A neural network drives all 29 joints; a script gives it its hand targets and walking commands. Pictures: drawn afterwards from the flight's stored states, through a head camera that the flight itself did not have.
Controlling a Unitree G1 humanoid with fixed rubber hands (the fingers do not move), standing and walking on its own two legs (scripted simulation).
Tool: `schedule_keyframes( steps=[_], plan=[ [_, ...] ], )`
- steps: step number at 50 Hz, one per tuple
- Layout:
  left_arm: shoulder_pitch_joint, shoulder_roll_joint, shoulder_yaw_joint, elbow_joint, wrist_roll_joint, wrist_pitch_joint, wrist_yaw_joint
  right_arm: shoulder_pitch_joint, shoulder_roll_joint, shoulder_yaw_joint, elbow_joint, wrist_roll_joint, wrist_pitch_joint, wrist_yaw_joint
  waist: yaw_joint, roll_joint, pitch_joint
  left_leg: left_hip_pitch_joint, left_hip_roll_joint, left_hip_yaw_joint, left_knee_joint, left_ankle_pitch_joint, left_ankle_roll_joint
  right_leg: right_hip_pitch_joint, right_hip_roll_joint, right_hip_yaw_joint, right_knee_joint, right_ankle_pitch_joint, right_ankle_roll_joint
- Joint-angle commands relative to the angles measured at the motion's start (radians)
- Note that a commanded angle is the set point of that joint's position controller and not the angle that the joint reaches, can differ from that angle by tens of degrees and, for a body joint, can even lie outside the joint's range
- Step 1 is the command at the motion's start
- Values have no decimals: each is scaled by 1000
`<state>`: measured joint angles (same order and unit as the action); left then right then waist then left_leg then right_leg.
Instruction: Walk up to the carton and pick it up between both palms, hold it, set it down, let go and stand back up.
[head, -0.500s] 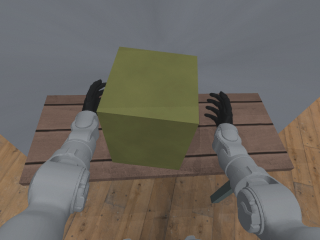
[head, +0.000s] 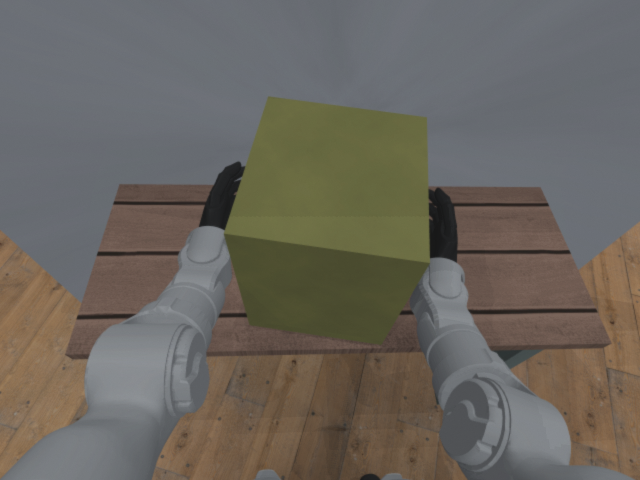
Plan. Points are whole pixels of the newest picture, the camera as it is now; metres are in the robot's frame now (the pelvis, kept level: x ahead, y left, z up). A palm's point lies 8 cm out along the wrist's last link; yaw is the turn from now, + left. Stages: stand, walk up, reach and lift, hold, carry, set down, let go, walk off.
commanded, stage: reach and lift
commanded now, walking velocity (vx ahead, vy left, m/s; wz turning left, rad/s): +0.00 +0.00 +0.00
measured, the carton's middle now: (329, 231) +0.44 -0.01 +0.02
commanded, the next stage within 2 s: none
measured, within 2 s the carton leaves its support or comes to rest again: neither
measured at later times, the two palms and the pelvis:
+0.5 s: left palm (220, 228) +0.43 +0.14 +0.04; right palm (441, 259) +0.38 -0.15 +0.03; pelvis +0.02 +0.00 +0.02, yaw +1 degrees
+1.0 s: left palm (220, 228) +0.43 +0.14 +0.04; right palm (441, 259) +0.38 -0.15 +0.03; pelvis +0.02 -0.01 +0.03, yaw +1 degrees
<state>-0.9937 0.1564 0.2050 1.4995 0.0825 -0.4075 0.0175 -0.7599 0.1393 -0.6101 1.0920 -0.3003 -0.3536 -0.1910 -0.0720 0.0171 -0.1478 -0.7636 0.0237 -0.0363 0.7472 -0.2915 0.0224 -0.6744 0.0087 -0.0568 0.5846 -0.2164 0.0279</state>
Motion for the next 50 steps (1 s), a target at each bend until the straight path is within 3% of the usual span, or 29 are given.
schedule_keyframes(
  steps=[1,6,15,50],
  plan=[
    [-530,-636,-118,-86,147,-92,-149,-547,556,314,18,-182,-66,207,-45,161,-650,566,11,35,-98,490,-138,281,28,-43,-63,248,-69],
    [-503,-625,-91,-79,170,-115,-144,-496,573,324,28,-220,-95,215,-39,125,-584,553,10,37,-144,503,-128,339,20,-39,-100,259,-58],
    [-453,-634,-93,-89,175,-132,-147,-440,589,361,36,-222,-122,205,-31,89,-547,555,8,43,-189,539,-120,410,16,-31,-143,302,-52],
    [-385,-653,-6,-166,292,-51,-151,-435,585,262,30,-286,-177,159,17,77,-529,549,2,88,-292,454,-103,469,11,-53,-248,273,-59]
  ],
)
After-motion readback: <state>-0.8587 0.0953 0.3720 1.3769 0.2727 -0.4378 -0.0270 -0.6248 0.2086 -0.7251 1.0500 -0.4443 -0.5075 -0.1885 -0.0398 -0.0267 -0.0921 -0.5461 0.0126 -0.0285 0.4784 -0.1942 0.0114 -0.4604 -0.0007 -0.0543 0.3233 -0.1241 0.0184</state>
